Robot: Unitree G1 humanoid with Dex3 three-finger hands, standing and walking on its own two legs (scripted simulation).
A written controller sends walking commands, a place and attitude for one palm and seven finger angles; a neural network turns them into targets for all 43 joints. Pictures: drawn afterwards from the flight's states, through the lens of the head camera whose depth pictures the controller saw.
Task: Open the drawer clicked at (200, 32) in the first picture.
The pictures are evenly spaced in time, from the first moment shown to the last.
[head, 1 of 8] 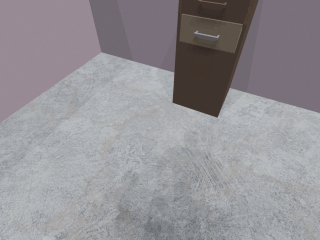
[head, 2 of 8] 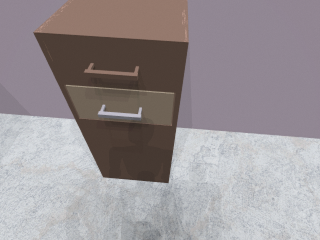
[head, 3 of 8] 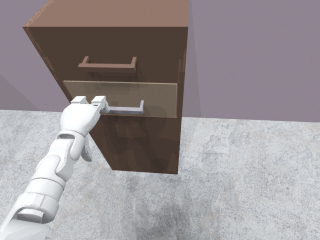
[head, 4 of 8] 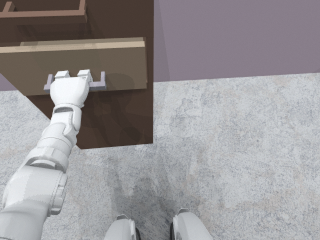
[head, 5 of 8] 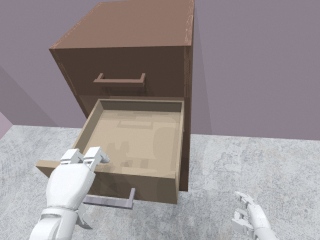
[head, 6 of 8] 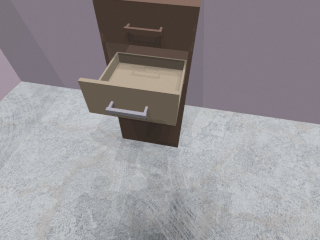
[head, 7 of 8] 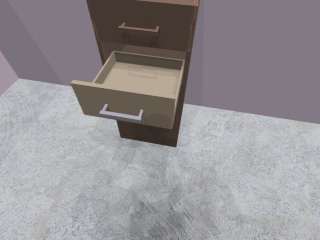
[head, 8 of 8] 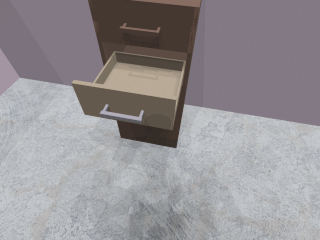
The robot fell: no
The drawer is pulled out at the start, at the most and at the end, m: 0.00 0.30 0.30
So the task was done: yes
